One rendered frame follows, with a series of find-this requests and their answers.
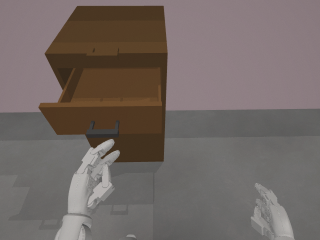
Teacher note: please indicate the cabinet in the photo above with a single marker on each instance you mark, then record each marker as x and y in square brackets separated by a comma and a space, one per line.
[138, 34]

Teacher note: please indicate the robot left hand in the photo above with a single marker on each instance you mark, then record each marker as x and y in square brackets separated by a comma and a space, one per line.
[84, 183]

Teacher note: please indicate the drawer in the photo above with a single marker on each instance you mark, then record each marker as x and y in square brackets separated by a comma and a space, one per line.
[130, 95]

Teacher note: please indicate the robot left forearm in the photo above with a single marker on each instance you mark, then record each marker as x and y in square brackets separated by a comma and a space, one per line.
[75, 226]

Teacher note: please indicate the handle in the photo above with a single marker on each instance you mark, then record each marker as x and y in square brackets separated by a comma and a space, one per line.
[102, 56]
[102, 133]

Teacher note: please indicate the robot right hand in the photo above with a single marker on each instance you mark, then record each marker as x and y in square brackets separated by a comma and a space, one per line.
[276, 222]

